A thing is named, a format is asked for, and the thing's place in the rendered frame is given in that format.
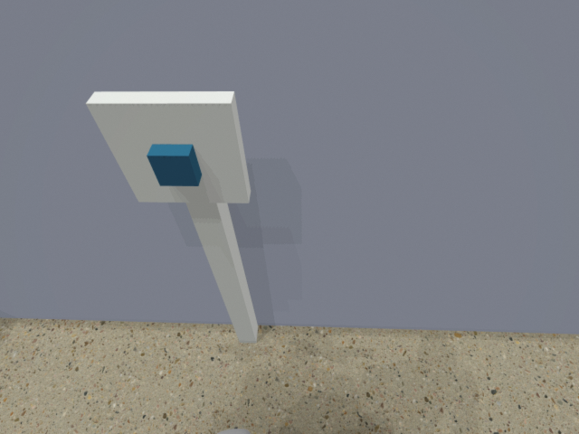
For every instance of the panel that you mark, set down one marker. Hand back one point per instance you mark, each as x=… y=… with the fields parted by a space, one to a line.
x=131 y=121

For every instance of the button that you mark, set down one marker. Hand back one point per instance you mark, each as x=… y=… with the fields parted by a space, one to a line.
x=175 y=165

